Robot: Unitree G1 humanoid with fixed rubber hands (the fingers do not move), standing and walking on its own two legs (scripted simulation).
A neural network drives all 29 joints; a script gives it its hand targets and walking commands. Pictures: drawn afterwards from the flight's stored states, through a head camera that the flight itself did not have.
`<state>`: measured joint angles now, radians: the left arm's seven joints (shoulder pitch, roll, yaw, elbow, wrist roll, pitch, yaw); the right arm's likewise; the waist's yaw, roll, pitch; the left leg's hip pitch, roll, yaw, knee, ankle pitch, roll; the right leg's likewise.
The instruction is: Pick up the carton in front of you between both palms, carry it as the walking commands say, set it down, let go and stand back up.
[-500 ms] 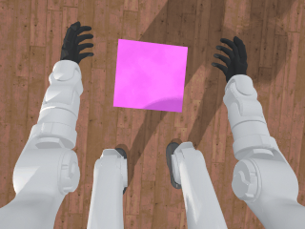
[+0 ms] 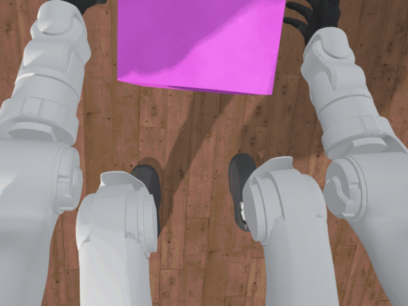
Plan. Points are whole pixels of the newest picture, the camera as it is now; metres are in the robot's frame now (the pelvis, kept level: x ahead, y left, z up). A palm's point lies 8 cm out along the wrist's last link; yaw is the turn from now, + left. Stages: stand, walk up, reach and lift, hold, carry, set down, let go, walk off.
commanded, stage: reach and lift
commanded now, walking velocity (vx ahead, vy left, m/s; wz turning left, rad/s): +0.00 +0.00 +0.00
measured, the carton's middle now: (196, 30) +0.53 -0.01 -0.26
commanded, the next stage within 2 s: none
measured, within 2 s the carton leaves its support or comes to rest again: leaves its support in 0.78 s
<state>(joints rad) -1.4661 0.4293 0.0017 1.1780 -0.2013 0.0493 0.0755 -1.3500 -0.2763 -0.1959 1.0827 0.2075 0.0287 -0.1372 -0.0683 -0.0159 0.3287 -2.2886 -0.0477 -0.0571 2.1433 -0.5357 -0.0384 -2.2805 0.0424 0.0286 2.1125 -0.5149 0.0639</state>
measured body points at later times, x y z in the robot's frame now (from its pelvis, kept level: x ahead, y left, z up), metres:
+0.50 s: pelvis +0.00 +0.00 -0.01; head +0.37 +0.01 +0.24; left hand +0.57 +0.14 -0.20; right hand +0.53 -0.18 -0.19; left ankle +0.12 +0.13 -0.35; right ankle +0.13 -0.13 -0.35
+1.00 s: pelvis +0.01 +0.00 +0.00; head +0.34 +0.02 +0.30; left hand +0.56 +0.13 -0.13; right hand +0.53 -0.17 -0.12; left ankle +0.12 +0.13 -0.35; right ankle +0.13 -0.13 -0.35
